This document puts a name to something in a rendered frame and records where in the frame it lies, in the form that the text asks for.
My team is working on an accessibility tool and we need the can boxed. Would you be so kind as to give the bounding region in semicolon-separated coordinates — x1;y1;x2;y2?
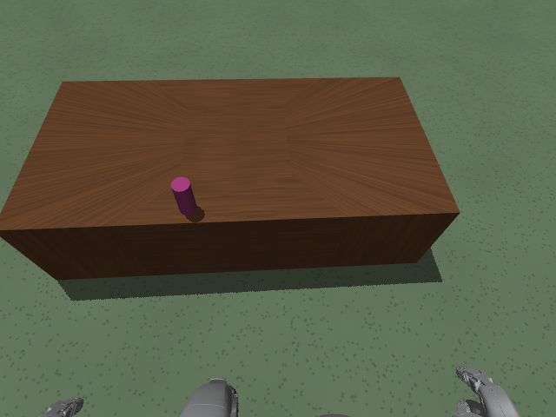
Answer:
171;177;197;215

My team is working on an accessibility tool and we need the right robot hand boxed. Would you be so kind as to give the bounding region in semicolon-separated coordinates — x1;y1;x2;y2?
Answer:
452;366;520;417

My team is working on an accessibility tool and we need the left robot hand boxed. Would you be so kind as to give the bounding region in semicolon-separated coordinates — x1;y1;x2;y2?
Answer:
39;398;83;417

